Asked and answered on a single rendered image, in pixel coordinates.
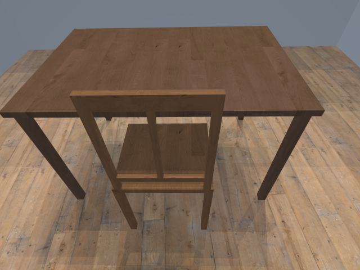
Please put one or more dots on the table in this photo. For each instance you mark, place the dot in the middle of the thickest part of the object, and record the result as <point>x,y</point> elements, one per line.
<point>247,61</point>

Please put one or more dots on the chair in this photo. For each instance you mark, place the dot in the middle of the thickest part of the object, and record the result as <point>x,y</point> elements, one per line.
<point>157,158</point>

